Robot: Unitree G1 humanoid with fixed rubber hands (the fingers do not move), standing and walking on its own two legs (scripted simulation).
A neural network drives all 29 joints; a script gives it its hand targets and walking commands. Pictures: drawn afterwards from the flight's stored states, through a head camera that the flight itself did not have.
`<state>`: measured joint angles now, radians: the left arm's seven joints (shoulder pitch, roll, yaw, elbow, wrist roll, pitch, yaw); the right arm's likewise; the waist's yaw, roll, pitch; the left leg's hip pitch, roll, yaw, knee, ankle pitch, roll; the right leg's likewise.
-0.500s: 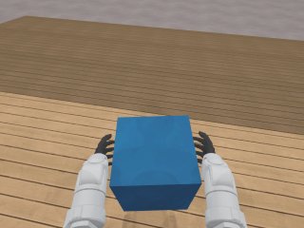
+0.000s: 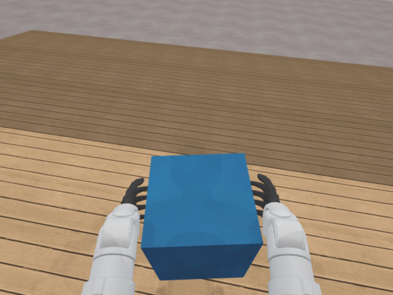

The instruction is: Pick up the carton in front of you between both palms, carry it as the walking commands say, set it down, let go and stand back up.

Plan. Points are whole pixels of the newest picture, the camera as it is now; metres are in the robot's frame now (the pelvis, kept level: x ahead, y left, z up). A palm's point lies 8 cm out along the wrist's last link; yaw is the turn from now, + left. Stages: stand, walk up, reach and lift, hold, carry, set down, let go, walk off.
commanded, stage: hold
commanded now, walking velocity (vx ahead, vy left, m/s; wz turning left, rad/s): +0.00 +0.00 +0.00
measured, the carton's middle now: (199, 220) +0.31 +0.00 -0.03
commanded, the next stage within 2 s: carry in 0.62 s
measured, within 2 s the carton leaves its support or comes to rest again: neither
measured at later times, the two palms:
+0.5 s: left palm (127, 211) +0.28 +0.15 +0.05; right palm (272, 210) +0.28 -0.15 +0.06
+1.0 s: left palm (139, 171) +0.34 +0.13 +0.09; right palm (277, 169) +0.36 -0.17 +0.10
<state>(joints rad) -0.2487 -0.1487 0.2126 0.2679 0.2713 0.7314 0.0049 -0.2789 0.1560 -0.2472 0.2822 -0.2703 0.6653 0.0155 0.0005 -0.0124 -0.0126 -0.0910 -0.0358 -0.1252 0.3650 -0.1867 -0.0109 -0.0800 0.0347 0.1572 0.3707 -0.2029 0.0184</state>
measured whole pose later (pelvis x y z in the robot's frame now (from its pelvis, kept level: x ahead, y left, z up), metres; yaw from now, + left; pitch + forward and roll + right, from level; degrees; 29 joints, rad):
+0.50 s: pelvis -0.01 +0.00 +0.00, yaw +0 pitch -7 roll +0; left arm -0.29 -0.16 0.24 0.26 0.29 0.79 -0.01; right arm -0.32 0.17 -0.27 0.27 -0.29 0.73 0.02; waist -0.01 0.00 0.01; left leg -0.07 -0.04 -0.12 0.38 -0.18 -0.01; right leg -0.06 0.03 0.15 0.39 -0.20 0.02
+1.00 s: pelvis +0.08 -0.02 +0.00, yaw +2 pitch +5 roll +2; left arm -0.15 -0.13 0.08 -0.25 0.10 1.07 0.09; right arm -0.15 0.13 -0.13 -0.29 -0.09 1.03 -0.08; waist 0.00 -0.02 -0.16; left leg -0.41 0.02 0.11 0.65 -0.35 -0.01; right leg -0.16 -0.04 -0.03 0.39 -0.32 0.00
